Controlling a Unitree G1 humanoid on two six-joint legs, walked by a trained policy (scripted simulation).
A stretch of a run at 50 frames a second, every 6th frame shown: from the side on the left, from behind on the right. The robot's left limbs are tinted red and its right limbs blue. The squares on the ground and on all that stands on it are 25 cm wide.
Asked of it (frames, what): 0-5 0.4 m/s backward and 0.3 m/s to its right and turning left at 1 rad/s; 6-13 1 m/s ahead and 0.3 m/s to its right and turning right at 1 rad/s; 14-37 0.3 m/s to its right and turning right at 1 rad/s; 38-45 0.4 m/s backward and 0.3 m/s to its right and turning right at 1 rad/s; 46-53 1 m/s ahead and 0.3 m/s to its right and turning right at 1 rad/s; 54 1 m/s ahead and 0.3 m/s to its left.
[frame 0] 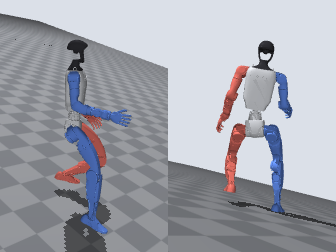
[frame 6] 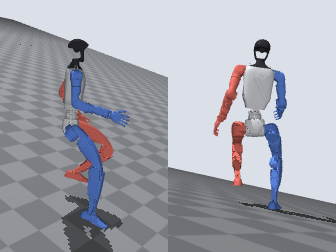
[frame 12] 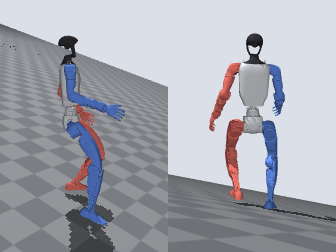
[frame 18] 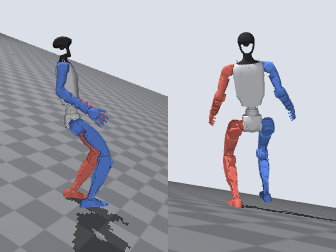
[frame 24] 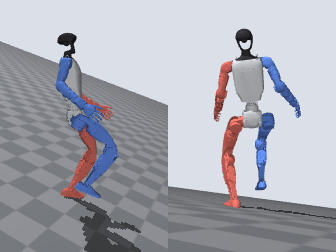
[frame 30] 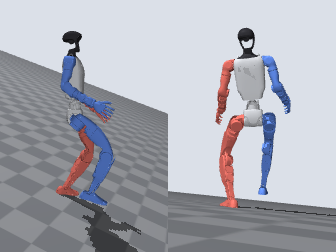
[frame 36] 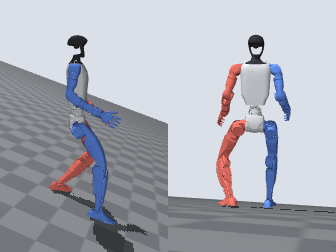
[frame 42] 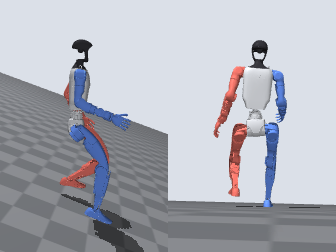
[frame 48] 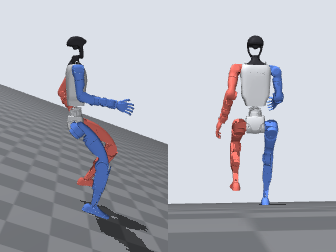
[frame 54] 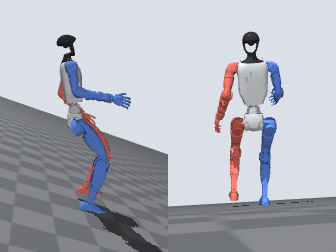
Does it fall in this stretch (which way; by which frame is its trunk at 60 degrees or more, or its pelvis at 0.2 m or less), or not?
no
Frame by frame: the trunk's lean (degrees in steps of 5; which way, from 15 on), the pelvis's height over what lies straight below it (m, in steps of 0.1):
0: 10, 0.7
6: 10, 0.7
12: 5, 0.7
18: 10, 0.7
24: 10, 0.7
30: 5, 0.8
36: 0, 0.7
42: 5, 0.7
48: 0, 0.7
54: 10, 0.7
